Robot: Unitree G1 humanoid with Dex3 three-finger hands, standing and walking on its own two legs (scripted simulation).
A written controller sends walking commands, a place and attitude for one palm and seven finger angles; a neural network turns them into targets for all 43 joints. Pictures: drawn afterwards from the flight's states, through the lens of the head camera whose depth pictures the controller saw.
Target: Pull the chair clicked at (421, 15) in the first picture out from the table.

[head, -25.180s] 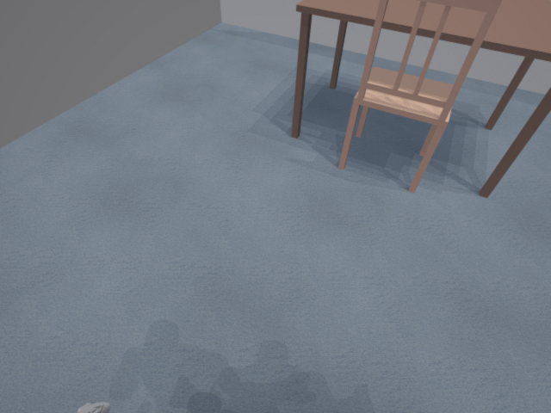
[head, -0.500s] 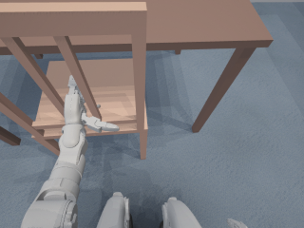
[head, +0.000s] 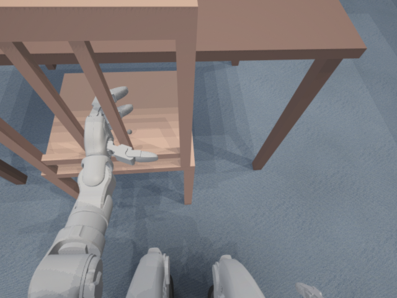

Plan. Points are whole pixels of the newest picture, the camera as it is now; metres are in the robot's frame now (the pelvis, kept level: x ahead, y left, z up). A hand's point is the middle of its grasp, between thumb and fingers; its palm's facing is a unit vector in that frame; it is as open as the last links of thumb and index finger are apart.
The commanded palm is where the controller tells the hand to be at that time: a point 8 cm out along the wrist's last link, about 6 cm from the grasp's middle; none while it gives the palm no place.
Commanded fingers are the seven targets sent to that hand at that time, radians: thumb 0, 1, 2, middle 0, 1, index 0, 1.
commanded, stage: hook a spindle and tug to test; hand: left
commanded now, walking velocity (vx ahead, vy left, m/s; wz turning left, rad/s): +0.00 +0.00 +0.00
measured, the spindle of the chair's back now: (64, 115) +0.46 +0.25 +0.05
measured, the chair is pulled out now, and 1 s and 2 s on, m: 0.00 0.03 0.15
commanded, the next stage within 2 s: step backward, pulling the chair out in 1.06 s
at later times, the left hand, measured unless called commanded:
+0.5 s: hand (129, 130) +0.44 +0.13 +0.02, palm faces +0.07 -1.00 -0.03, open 5.1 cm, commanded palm +0.41 +0.17 +0.03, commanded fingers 0.00 0.90 0.90 -0.50 -1.45 -0.50 -1.45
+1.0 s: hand (131, 143) +0.41 +0.12 +0.02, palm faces +0.03 -1.00 -0.02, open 5.0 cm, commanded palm +0.38 +0.17 +0.03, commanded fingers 0.00 0.90 0.90 -0.50 -1.45 -0.50 -1.45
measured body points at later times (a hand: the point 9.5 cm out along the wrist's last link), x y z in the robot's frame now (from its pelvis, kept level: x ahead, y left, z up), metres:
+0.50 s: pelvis +0.01 +0.01 +0.00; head +0.13 +0.02 +0.44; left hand +0.43 +0.19 +0.02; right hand +0.07 -0.25 -0.12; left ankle +0.05 +0.10 -0.62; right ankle -0.01 -0.10 -0.62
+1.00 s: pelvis +0.02 +0.00 +0.01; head +0.15 +0.01 +0.44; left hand +0.41 +0.18 +0.02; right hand +0.13 -0.24 -0.11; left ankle +0.05 +0.10 -0.62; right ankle -0.01 -0.10 -0.62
